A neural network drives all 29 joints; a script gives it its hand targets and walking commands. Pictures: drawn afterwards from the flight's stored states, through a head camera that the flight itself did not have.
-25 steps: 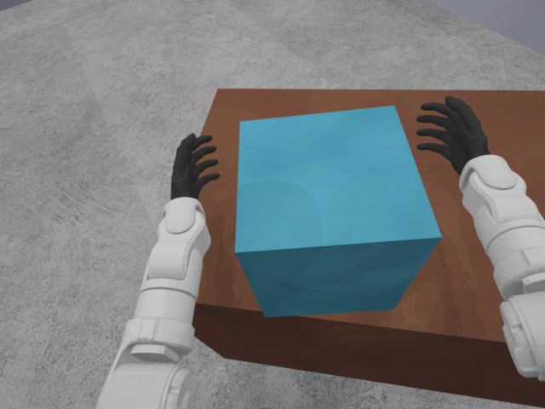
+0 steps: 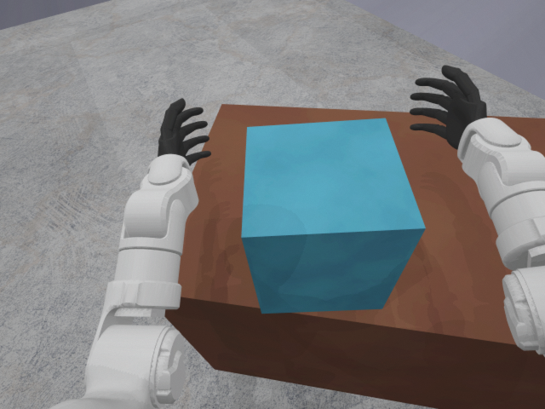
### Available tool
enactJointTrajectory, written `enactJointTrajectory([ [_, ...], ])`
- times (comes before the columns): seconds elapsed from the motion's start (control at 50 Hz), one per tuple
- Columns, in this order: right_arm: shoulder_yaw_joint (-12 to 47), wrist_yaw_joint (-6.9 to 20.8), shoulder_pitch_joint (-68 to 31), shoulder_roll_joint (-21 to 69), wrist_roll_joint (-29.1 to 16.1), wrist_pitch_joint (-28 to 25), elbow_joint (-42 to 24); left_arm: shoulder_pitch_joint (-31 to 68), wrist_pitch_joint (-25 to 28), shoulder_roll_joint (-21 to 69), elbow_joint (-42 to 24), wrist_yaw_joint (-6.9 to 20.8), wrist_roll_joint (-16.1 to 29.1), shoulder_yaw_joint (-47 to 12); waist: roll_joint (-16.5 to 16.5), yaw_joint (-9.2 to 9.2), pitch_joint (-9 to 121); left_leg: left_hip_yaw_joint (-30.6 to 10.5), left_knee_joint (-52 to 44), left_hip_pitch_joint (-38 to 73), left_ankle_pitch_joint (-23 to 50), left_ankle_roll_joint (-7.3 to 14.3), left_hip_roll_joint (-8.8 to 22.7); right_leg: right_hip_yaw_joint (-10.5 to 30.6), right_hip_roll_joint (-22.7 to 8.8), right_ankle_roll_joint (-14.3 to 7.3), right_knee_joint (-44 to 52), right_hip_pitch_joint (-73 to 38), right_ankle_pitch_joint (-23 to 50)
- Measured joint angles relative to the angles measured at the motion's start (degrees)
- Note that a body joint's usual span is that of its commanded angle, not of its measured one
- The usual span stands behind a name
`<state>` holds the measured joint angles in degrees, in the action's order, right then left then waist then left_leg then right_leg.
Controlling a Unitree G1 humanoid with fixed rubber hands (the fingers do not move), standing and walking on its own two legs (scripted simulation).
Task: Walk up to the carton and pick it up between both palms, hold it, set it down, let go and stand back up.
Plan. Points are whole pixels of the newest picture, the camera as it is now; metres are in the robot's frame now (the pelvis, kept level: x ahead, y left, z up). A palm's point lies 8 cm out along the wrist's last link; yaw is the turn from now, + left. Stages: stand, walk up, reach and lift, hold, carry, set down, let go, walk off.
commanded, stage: set down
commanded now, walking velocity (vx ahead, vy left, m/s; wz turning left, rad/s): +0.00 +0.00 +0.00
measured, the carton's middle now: (318, 223) +0.41 +0.03 +0.02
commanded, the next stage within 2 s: none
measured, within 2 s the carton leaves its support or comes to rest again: neither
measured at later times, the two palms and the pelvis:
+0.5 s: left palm (170, 205) +0.34 +0.22 +0.14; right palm (484, 179) +0.44 -0.18 +0.13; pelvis +0.00 +0.01 +0.00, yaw +0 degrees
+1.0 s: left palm (182, 238) +0.31 +0.20 +0.11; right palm (509, 231) +0.38 -0.21 +0.10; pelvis +0.02 +0.00 +0.01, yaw -1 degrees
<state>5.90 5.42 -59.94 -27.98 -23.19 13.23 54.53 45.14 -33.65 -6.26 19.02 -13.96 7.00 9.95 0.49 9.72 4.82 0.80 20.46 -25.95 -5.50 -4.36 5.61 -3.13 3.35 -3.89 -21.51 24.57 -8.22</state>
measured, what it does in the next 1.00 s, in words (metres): stands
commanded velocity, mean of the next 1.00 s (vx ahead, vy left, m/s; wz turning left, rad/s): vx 0.00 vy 0.00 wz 0.00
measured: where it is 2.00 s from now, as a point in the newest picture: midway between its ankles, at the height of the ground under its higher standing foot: outside the picture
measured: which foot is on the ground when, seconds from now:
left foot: down 0.00-1.00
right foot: down 0.00-1.00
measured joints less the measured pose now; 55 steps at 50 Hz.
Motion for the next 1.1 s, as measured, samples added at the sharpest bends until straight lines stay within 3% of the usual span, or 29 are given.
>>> enactJointTrajectory([
  [0.18,0.6,0.9,-1.78,-2.56,-1.84,2.69,0.47,1.44,-5.07,-1.15,-2.78,0.06,-0.12,0.07,-0.08,-1.17,-1.2,-0.89,-0.03,2.19,-0.12,0.16,-0.54,-0.55,-0.38,0.23,0.2,-2.63,-0.33],
  [0.3,0.97,1.54,2.42,-2.84,-2.23,1.62,-1.3,-4.64,-5.72,0.66,-8.08,1.78,-2.63,0.83,0.05,-2.56,-3.55,-0.89,-0.92,6.06,-0.26,0.42,-0.95,-0.38,-0.68,0.53,1.06,-6.53,-0.5],
  [0.4,-0.54,1.93,10.37,-1.68,-1.38,-0.26,-7.0,-13.45,-4.98,2.47,-14.72,2.6,-3.31,0.24,-0.03,-3.72,-5.14,-0.56,-0.89,7.93,-0.67,0.63,-1.13,0.07,-0.84,0.73,0.9,-8.23,-0.86],
  [0.52,-0.61,1.38,20.36,-0.93,-2.23,-2.22,-17.6,-21.36,-4.86,2.88,-24.07,1.74,-2.4,-1.13,-0.22,-3.82,-5.41,0.13,-0.59,7.74,-0.91,0.77,-1.26,0.92,-0.95,0.88,-0.14,-7.4,-1.19],
  [0.74,-4.13,2.46,24.72,0.84,0.97,-1.48,-19.88,-22.07,-6.42,3.96,-24.51,0.18,-2.11,-3.09,-0.07,-3.74,-4.58,0.62,-1.07,7.69,-0.69,0.96,-1.7,1.67,-1.27,0.97,-1.32,-6.36,-1.66],
  [0.9,-2.44,1.33,30.54,0.09,-0.57,-4.38,-24.44,-29.63,-4.41,7.16,-29.13,1.92,-5.55,-2.13,-0.35,-5.35,-6.47,0.8,-2.74,12.61,-1.2,0.55,-1.47,2.07,-0.91,0.67,-0.17,-10.91,-2.32],
  [1.1,-1.26,0.11,43.19,2.55,-1.26,-9.54,-31.26,-40.22,3.08,6.73,-30.43,2.57,-6.54,-2.52,-1.11,-6.12,-7.05,0.56,-3.3,15.78,-1.96,0.09,-1.1,2.27,-0.35,0.11,0.12,-13.89,-3.15],
])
